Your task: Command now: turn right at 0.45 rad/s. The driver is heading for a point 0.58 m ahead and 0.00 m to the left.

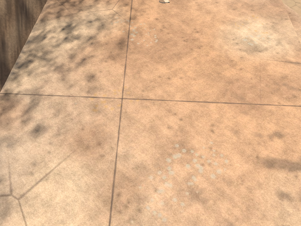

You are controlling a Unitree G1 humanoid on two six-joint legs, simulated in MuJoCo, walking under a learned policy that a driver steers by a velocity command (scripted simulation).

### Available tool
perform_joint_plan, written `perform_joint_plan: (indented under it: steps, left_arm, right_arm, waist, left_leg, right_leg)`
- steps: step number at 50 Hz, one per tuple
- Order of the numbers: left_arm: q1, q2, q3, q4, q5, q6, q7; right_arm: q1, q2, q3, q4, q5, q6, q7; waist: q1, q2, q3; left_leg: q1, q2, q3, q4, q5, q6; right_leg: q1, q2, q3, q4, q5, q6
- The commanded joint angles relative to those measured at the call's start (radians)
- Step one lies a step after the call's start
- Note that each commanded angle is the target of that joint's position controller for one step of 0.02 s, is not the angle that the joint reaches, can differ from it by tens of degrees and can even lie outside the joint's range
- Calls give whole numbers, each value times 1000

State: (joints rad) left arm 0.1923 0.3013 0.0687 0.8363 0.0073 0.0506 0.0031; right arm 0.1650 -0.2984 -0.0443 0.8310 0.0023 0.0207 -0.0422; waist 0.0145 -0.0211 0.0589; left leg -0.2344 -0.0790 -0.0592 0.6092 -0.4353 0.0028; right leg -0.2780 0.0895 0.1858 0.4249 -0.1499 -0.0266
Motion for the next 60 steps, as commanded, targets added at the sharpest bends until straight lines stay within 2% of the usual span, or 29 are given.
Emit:
perform_joint_plan:
  steps: [1, 2, 3, 4, 5, 6, 7, 10, 14, 18, 22, 23, 24, 25, 26, 29, 33, 36, 41, 44, 46, 47, 48, 49, 50, 51, 53, 55, 60]
  left_arm:
    - [-91, 154, 47, -69, -6, 10, -6]
    - [-91, 125, 40, -82, -10, 9, -7]
    - [-48, 57, 24, -98, -16, 2, -7]
    - [-31, 112, 36, -77, 10, 1, 6]
    - [-20, 148, 46, -64, 19, 3, 7]
    - [11, 142, 49, -40, 19, 7, 2]
    - [38, 133, 49, -24, 19, 13, -6]
    - [17, 115, 38, -27, 15, 22, -30]
    - [-58, 94, 24, -66, 6, 28, -43]
    - [-74, 67, 9, -86, -2, 29, -43]
    - [-12, 30, -10, -52, -5, 20, -13]
    - [28, 14, -19, -29, 5, 10, -3]
    - [60, 52, -19, -11, 30, -7, 11]
    - [23, 126, -17, -25, 31, -22, 22]
    - [1, 118, -15, -13, 11, -26, 28]
    - [-73, 108, -22, -20, 10, -34, 39]
    - [-67, 95, -15, -27, 3, -23, 44]
    - [-64, 81, -13, -26, 13, -22, 48]
    - [-58, 116, 4, -24, 24, -30, 34]
    - [-56, 159, 23, -36, 31, -33, 16]
    - [-101, 148, 26, -53, 25, -26, 11]
    - [-109, 89, 12, -64, 28, -24, 2]
    - [-180, 1, -17, -139, 30, -24, -5]
    - [-254, 68, -5, -163, 41, -35, -3]
    - [-212, 106, 5, -148, 18, -47, -13]
    - [-147, 123, 10, -113, 11, -60, -23]
    - [-80, 115, 10, -62, 45, -69, -33]
    - [-76, 87, 5, -62, 45, -64, -37]
    - [-154, 61, -5, -78, 39, -62, -43]
  right_arm:
    - [136, -57, -11, -24, -2, -15, -7]
    - [148, -111, -24, -22, -15, -16, -16]
    - [116, -216, -44, -47, -33, -11, -21]
    - [37, -242, -49, -73, -43, -5, -14]
    - [16, -173, -30, -85, -43, -8, -7]
    - [-26, -117, -14, -93, -33, -11, -4]
    - [-50, -100, -8, -105, -29, -14, -4]
    - [22, -115, -11, -93, -28, -18, -9]
    - [114, -141, -24, -67, -27, -15, -5]
    - [105, -149, -29, -59, -31, -17, 13]
    - [62, -125, -17, -34, -24, -18, 33]
    - [45, -100, -5, -24, -16, -18, 36]
    - [81, -44, 15, -18, -11, -25, 41]
    - [150, 25, 35, -27, -6, -27, 48]
    - [116, -46, 17, 3, -4, -3, 35]
    - [75, -107, -15, 13, -2, 17, 37]
    - [129, -74, -28, 41, -15, 32, 43]
    - [83, -59, -31, 16, -16, 45, 54]
    - [52, -41, -26, -27, -13, 49, 71]
    - [53, -61, -31, -51, -12, 45, 91]
    - [182, -71, -41, -5, -15, 35, 100]
    - [290, -116, -56, 36, -22, 21, 88]
    - [339, -235, -76, 12, -21, 5, 80]
    - [288, -202, -68, 3, -33, 3, 65]
    - [213, -175, -58, -13, -25, 1, 50]
    - [159, -151, -51, -27, -16, -7, 44]
    - [145, -122, -42, -34, -12, -33, 42]
    - [208, -115, -41, -10, -5, -57, 52]
    - [314, -85, -30, 41, -12, -77, 47]
  waist:
    - [-72, -104, -118]
    - [-65, -26, -101]
    - [-35, 205, -96]
    - [-24, 207, -47]
    - [0, 131, -25]
    - [31, 93, -7]
    - [44, 106, -7]
    - [-2, 146, -32]
    - [-58, 157, -50]
    - [-60, 179, -59]
    - [-16, 186, -79]
    - [21, 150, -80]
    - [9, 57, -137]
    - [-46, -145, -142]
    - [1, -149, -119]
    - [-15, -123, -39]
    - [-25, -91, -47]
    - [-10, -114, -18]
    - [-2, -127, -57]
    - [-7, -136, -80]
    - [-82, -54, -56]
    - [-125, 159, -29]
    - [-148, 397, 6]
    - [-140, 223, 99]
    - [-76, 179, 126]
    - [-35, 151, 125]
    - [-24, 123, 59]
    - [-29, 91, 14]
    - [-76, 120, 42]
  left_leg:
    - [108, -9, 20, -236, 139, 18]
    - [187, 77, -74, -360, 121, 41]
    - [239, 338, -356, -460, 36, 116]
    - [73, 456, -417, -450, 137, 211]
    - [5, 444, -368, -421, 270, 240]
    - [-9, 380, -263, -395, 352, 219]
    - [21, 320, -173, -372, 412, 189]
    - [164, 284, -68, -307, 634, 183]
    - [290, 338, -52, -269, 730, 213]
    - [224, 345, -12, -240, 769, 215]
    - [143, 312, -19, -180, 802, 190]
    - [76, 290, -7, -158, 733, 140]
    - [-33, 253, 12, -129, 559, 73]
    - [-133, 159, 65, -108, 86, 24]
    - [-6, 140, 46, -33, -90, 21]
    - [-128, 80, 28, 192, -77, 14]
    - [-180, 74, 41, 427, -56, -22]
    - [-211, 88, 64, 369, -27, -39]
    - [-121, 98, 106, 193, -30, -11]
    - [-11, 90, 142, 69, -24, 41]
    - [228, 48, 156, -98, 21, 92]
    - [309, 144, -46, -282, -166, 137]
    - [304, 440, -611, -489, -513, 260]
    - [163, 449, -660, -569, -516, 303]
    - [117, 406, -563, -559, -468, 281]
    - [127, 339, -458, -550, -312, 242]
    - [192, 250, -312, -511, -12, 209]
    - [250, 234, -272, -477, 148, 209]
    - [313, 237, -205, -494, 304, 207]
  right_leg:
    - [28, -175, 249, -61, 106, -99]
    - [-85, -110, 203, 5, -59, -41]
    - [-238, 30, 38, 214, -280, 13]
    - [-249, 48, -72, 424, -401, 25]
    - [-202, -2, -58, 562, -382, 20]
    - [-192, -13, -63, 638, -329, 20]
    - [-204, -17, -78, 686, -282, 28]
    - [-265, -28, -125, 671, -263, 65]
    - [-284, -52, -156, 551, -293, 82]
    - [-146, -56, -196, 393, -318, 53]
    - [63, -38, -224, 76, -197, 7]
    - [199, -64, -211, -160, 21, -3]
    - [399, -195, -74, -229, 143, -14]
    - [434, -425, 124, -163, 487, -84]
    - [252, -437, 59, -114, 492, -184]
    - [237, -357, -36, -122, 448, -172]
    - [198, -352, -129, -118, 415, -186]
    - [182, -351, -148, -137, 244, -192]
    - [171, -391, -168, -88, 257, -197]
    - [96, -410, -146, -142, -242, -161]
    - [-110, -364, -207, -52, -503, -93]
    - [-250, -273, -327, 221, -558, -35]
    - [-523, -78, -361, 530, -564, 24]
    - [-543, -107, -181, 601, -416, 18]
    - [-507, -140, -164, 597, -285, 17]
    - [-465, -155, -165, 574, -186, 25]
    - [-409, -153, -177, 573, -78, 34]
    - [-424, -144, -183, 578, -34, 39]
    - [-519, -163, -225, 487, 30, 58]
